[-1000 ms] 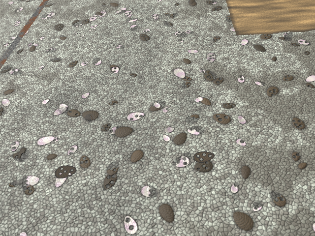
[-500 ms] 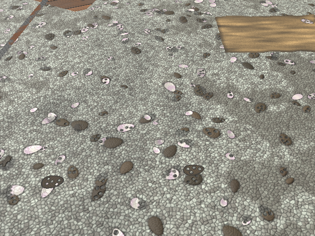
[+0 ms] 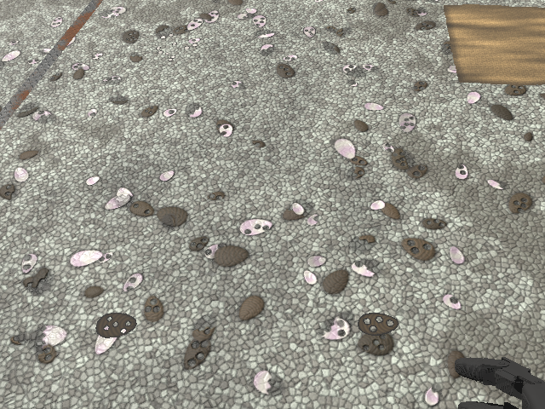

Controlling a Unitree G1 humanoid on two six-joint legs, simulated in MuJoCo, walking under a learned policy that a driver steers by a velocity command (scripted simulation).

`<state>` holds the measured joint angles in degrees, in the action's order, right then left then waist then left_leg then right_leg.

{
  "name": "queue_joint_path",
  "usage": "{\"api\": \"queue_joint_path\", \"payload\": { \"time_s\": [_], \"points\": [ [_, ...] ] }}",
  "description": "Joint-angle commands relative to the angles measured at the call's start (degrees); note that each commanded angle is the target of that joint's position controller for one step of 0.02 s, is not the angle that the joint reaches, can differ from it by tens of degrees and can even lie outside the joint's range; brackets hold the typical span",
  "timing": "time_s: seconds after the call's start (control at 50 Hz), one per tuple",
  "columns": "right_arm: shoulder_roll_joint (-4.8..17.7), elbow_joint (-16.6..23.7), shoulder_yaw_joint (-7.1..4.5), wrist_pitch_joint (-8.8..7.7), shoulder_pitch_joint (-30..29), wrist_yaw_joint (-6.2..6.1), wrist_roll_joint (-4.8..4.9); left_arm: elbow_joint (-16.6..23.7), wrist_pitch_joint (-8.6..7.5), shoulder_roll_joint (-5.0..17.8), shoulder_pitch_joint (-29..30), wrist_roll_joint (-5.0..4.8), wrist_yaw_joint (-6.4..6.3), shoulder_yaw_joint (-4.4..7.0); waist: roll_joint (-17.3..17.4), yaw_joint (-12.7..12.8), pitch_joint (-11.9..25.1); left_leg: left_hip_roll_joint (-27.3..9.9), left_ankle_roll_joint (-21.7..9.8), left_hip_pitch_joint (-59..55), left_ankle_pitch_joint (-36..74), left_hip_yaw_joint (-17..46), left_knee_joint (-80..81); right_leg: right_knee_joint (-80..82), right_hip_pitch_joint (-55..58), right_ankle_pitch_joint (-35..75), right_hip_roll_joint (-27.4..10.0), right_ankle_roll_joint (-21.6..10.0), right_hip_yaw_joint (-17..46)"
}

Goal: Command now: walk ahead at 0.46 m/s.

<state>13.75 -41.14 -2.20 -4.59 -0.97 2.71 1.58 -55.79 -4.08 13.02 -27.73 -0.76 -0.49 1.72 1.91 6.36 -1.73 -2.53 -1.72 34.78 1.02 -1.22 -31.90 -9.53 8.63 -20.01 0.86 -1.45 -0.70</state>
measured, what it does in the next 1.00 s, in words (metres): walks ahead, turning right: left foot, then right foot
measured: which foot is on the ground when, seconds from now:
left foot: up 0.00-0.06, down 0.08-0.58, up 0.60-0.98, down 1.00-1.00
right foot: down 0.00-0.08, up 0.10-0.54, down 0.56-1.00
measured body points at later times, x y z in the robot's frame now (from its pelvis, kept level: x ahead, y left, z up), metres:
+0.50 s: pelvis +0.25 +0.03 +0.00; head +0.28 +0.01 +0.45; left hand +0.45 +0.25 -0.10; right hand +0.28 -0.26 -0.13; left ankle +0.19 +0.13 -0.73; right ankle +0.38 -0.11 -0.70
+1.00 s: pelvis +0.35 +0.02 +0.00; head +0.37 +0.02 +0.44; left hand +0.60 +0.21 -0.10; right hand +0.35 -0.28 -0.12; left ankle +0.40 +0.15 -0.74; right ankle +0.37 -0.10 -0.73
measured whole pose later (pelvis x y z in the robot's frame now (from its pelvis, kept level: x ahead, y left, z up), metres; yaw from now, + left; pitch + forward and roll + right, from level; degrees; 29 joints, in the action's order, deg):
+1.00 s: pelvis +0.35 +0.02 +0.00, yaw -21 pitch +2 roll -1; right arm 16.0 -48.2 -2.8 0.0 10.5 -1.3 -0.4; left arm -37.5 1.1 15.1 -8.6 0.7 -1.1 2.8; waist 0.0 -0.4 -0.3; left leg -1.6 1.5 18.4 -16.4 1.8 -33.0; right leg -30.7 -23.1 -9.5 5.3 -1.8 5.3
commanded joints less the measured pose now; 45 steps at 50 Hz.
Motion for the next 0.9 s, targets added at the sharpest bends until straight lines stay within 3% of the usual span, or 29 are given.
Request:
{"api": "queue_joint_path", "payload": {
  "time_s": [0.02, 0.04, 0.06, 0.08, 0.1, 0.12, 0.14, 0.16, 0.18, 0.2, 0.22, 0.28, 0.34, 0.4, 0.48, 0.52, 0.54, 0.56, 0.58, 0.6, 0.62, 0.64, 0.66, 0.68, 0.74, 0.82, 0.9],
  "points": [
    [6.38, 5.01, -1.65, -1.36, -4.15, 0.46, -0.07, 1.94, 0.03, 11.40, 0.24, -0.16, -0.38, 2.69, -8.42, -4.61, -3.53, 2.06, -2.71, -4.04, -3.31, -1.13, 2.08, -4.07, -2.66, 40.57, -15.89, -7.11, 5.18],
    [8.05, 3.69, -2.53, -1.28, 1.08, 0.14, -0.19, 2.13, 0.38, 12.15, 1.06, 0.02, -0.41, 2.97, -9.42, -7.74, 0.56, 4.02, -4.08, -11.60, -4.48, -2.61, 2.02, -10.70, -2.48, 52.04, -15.14, -6.37, 4.06],
    [10.32, 0.62, -3.84, -1.04, 11.19, -0.45, -0.07, 2.51, 0.83, 11.65, 1.84, 0.36, -0.49, 2.77, -8.92, -12.74, 6.83, 5.01, -5.90, -24.97, -3.56, -3.30, 2.46, -22.10, -6.15, 57.08, -12.62, -4.81, 2.08],
    [13.79, -1.83, -4.81, -0.69, 22.52, -1.29, -0.77, 3.98, 0.87, 9.79, 1.75, 1.29, -0.60, 1.94, -3.70, -16.51, 15.46, -5.30, -9.38, -44.84, -5.66, 8.61, 0.08, -39.94, -20.32, 40.66, -9.91, -3.19, 1.13],
    [17.55, -3.51, -5.28, -0.70, 25.60, -0.77, -1.33, 4.38, -0.36, 0.32, -6.95, 0.85, 0.17, -0.61, 13.90, -10.99, 25.60, -19.90, -19.01, -62.60, -22.04, 39.12, 8.16, -60.70, -41.22, -6.97, 2.01, 0.18, 3.01],
    [11.31, -3.52, -3.79, -0.70, 24.53, -0.84, -1.09, 3.68, -1.79, 6.64, -2.63, -1.09, 0.52, 0.84, 9.58, -13.55, 22.78, -19.52, -17.25, -58.79, -29.70, 45.17, 15.66, -67.68, -47.59, -11.49, 0.45, -0.78, 10.26],
    [9.24, -3.22, -3.07, -0.86, 19.34, -1.14, -1.00, 6.23, -2.43, 10.26, 4.39, -2.72, 0.57, 2.01, 6.80, -12.62, 11.76, -17.94, -13.99, -49.55, -26.89, 35.12, 16.80, -68.64, -51.45, -6.99, -2.37, -1.56, 8.58],
    [8.07, -2.76, -2.65, -1.13, 14.87, -1.22, -1.16, 6.98, -2.60, 10.04, 7.61, -2.54, 0.13, 2.01, 1.26, -10.55, 7.15, -16.12, -12.40, -40.13, -19.54, 27.27, 18.26, -66.10, -49.04, -1.37, -5.50, -1.72, 7.26],
    [6.41, -2.82, -2.28, -1.57, 12.07, -1.01, -1.71, 6.97, -2.22, 9.34, 8.67, -1.58, -0.23, 2.35, -0.17, -8.54, 4.22, -13.83, -11.26, -32.95, -13.43, 21.19, 19.91, -62.83, -46.29, 1.96, -7.32, -1.49, 6.95],
    [5.23, -3.06, -1.92, -2.10, 10.16, -0.86, -2.52, 6.38, -1.22, 8.21, 6.91, -1.19, -0.41, 2.55, 1.55, -6.22, 3.33, -12.07, -10.39, -28.11, -6.49, 15.91, 21.31, -60.99, -41.87, 3.83, -8.66, -1.21, 7.60],
    [4.66, -3.60, -1.89, -2.47, 9.35, -0.70, -2.69, 5.78, -0.24, 6.76, 5.33, -1.14, -0.58, 2.49, 2.02, -5.16, 2.82, -11.30, -10.38, -25.01, 0.59, 12.23, 22.16, -59.70, -39.04, 3.72, -8.71, -0.65, 7.54],
    [6.33, -5.54, -2.18, -3.27, 8.83, -1.09, -3.02, 7.13, 1.62, 5.46, 5.81, -0.51, -1.17, 2.69, 2.00, -3.19, 0.70, -10.99, -10.85, -20.28, 21.68, 2.79, 22.03, -54.96, -39.21, 5.50, -7.61, 1.31, 6.83],
    [8.21, -5.95, -2.45, -2.26, 8.08, -2.72, -2.86, 10.03, 1.72, 5.29, 10.63, 0.30, -0.42, 2.51, 1.93, -3.76, 0.95, -8.90, -9.89, -20.62, 23.23, -4.09, 21.66, -42.96, -39.43, 16.06, -7.25, 2.22, 4.23],
    [10.01, -6.64, -2.63, -0.79, 10.07, -4.11, -2.35, 13.01, 1.55, 4.38, 17.14, 0.41, 1.13, 1.92, 0.94, -6.75, 1.95, -9.21, -9.45, -24.61, 22.69, -6.52, 20.14, -32.95, -38.26, 23.26, -6.29, 2.10, 1.38],
    [11.88, -7.25, -3.27, 1.73, 11.38, -4.80, -0.97, 16.97, 2.18, 6.65, 20.48, 0.54, 2.76, 2.69, 1.38, -7.52, 2.47, -12.71, -8.43, -32.84, 21.83, -6.12, 14.20, -27.66, -40.21, 16.91, -5.30, 0.35, 0.22],
    [12.43, -6.68, -3.64, 2.96, 10.50, -5.25, -0.22, 18.04, 2.35, 8.03, 18.93, 0.62, 3.37, 3.41, 2.05, -6.29, 3.16, -13.22, -7.00, -34.38, 25.40, -6.19, 7.73, -25.60, -38.03, 11.33, -3.41, -1.43, -1.49],
    [12.15, -6.19, -3.65, 3.55, 9.76, -5.53, 0.05, 17.58, 2.10, 9.00, 15.28, 0.53, 3.44, 4.11, 1.34, -4.28, 4.76, -11.70, -5.46, -33.80, 27.31, -7.38, 0.91, -21.55, -33.11, 12.87, -1.39, -2.87, -2.79],
    [10.98, -6.16, -3.30, 3.82, 11.80, -5.53, -0.33, 16.48, 1.74, 12.13, 9.85, 0.76, 2.84, 5.50, -2.57, -2.23, 8.11, -7.53, -2.32, -30.85, 23.14, -9.04, -10.00, -16.02, -23.90, 25.19, -0.09, -5.17, -1.24],
    [8.22, -4.43, -2.18, 3.34, 14.08, -5.03, -2.85, 17.21, 2.06, 18.84, 6.86, 1.15, 1.31, 7.18, -14.46, -3.14, 13.44, -1.81, 2.08, -16.16, -3.78, -10.12, -28.24, -18.56, -9.23, 54.54, -12.36, -11.17, 15.49],
    [6.17, -2.68, -1.09, 2.78, 15.81, -4.00, -3.40, 19.36, 2.20, 19.96, 8.79, 2.08, 1.04, 6.75, -19.81, -5.93, 21.97, 8.57, 4.35, -0.34, -41.98, -1.57, -44.58, -15.63, 2.64, 55.70, -23.85, -23.90, 37.77],
    [9.75, -3.55, -2.02, 2.51, 13.27, -3.13, -1.98, 20.69, 2.36, 15.48, 10.17, 1.61, 1.45, 5.67, -9.89, -3.04, 23.71, 4.93, 3.22, 1.37, -38.95, 7.24, -47.50, -13.14, -0.06, 45.56, -21.54, -21.91, 34.26],
    [9.82, -2.44, -2.11, 2.74, 10.08, -3.08, -0.59, 21.47, 2.32, 13.44, 13.92, 1.18, 1.36, 5.02, -6.54, -4.13, 17.68, 3.15, 2.44, 3.21, -34.22, 6.67, -45.95, -12.31, -5.91, 37.42, -18.86, -18.54, 27.96],
    [8.98, -3.05, -2.17, 3.29, 9.37, -3.67, -1.04, 21.58, 2.65, 12.15, 16.48, 0.33, 1.14, 4.74, -1.68, -5.65, 12.06, 1.13, 2.78, 3.17, -30.62, 6.12, -40.99, -10.82, -12.87, 30.20, -15.73, -15.12, 23.44],
    [9.90, -2.87, -2.56, 4.00, 8.71, -4.42, -1.69, 22.03, 3.06, 11.37, 18.37, 0.04, 0.66, 4.46, -2.79, -6.61, 9.71, 0.11, 3.07, 1.12, -27.67, 6.08, -36.39, -9.43, -18.13, 24.32, -13.67, -13.47, 21.43],
    [8.24, -3.71, -2.32, 4.84, 11.56, -4.79, -1.67, 23.18, 3.56, 11.62, 19.70, 1.50, -0.11, 4.54, -7.58, -8.24, 9.47, 1.59, 4.61, -5.34, -23.76, 4.17, -29.40, -8.07, -24.53, 23.48, -10.33, -12.88, 17.89],
    [7.10, -3.60, -1.76, 5.07, 10.41, -5.31, -1.63, 22.79, 3.79, 11.69, 18.58, 1.39, -1.04, 4.50, -8.67, -6.57, 11.07, 0.85, 6.12, -8.36, -21.16, 4.34, -20.84, -8.70, -24.58, 18.53, -10.26, -12.62, 17.30],
    [7.63, -3.29, -1.85, 4.82, 9.42, -5.00, -1.37, 22.21, 4.36, 10.95, 18.86, 1.83, -0.85, 3.88, -10.61, -5.20, 8.99, 0.83, 5.58, -11.81, -21.11, 3.54, -13.80, -8.56, -25.99, 8.78, -10.34, -11.74, 19.27]
  ]
}}
Keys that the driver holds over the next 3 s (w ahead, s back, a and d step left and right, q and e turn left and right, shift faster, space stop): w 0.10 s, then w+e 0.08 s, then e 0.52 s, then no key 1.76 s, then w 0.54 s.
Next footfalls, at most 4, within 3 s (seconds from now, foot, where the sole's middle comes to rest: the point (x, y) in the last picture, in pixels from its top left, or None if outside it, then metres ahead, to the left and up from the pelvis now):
0.08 left None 0.23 0.13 -0.77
0.56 right None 0.41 -0.11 -0.77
1.00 left None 0.44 0.13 -0.77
2.78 right None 0.46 -0.15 -0.77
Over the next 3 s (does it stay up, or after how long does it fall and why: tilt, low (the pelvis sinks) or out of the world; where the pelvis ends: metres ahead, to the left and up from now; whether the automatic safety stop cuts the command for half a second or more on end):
stays up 0.51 -0.07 0.01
